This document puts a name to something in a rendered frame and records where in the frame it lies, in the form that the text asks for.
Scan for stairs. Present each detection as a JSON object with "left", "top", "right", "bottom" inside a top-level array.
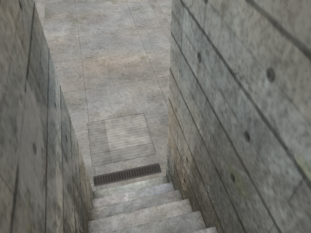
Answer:
[{"left": 87, "top": 176, "right": 218, "bottom": 233}]

